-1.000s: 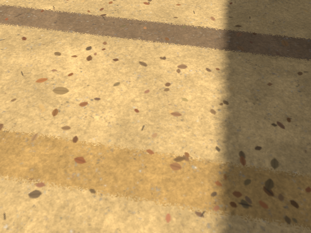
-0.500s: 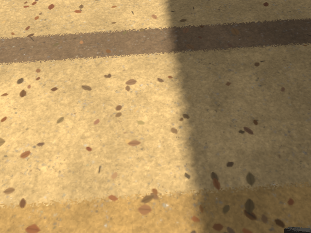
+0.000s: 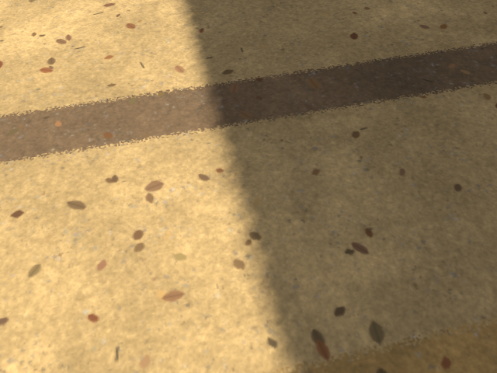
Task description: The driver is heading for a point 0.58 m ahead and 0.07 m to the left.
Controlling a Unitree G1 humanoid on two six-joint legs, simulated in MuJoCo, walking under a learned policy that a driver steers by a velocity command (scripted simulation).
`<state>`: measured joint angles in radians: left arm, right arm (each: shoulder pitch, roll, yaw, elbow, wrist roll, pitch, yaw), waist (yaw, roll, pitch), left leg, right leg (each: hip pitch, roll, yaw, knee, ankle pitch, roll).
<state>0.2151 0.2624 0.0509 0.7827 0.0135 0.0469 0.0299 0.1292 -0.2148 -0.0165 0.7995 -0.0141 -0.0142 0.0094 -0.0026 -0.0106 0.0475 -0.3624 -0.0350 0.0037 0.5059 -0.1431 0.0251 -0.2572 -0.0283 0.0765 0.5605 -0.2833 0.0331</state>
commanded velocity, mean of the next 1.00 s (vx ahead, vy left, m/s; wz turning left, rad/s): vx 0.07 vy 0.00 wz -0.02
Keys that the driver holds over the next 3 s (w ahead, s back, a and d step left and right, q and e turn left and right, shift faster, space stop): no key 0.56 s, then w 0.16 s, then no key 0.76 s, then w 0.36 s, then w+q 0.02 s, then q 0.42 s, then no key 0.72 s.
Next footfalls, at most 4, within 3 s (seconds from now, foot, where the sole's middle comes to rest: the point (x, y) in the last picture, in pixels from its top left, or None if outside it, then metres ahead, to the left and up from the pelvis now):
1.08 right None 0.19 -0.13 -0.77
2.22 left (238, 371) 0.48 0.06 -0.77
2.64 right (326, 365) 0.50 -0.17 -0.77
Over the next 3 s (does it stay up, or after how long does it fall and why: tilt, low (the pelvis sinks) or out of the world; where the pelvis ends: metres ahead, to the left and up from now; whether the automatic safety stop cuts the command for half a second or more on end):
stays up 0.45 -0.06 0.00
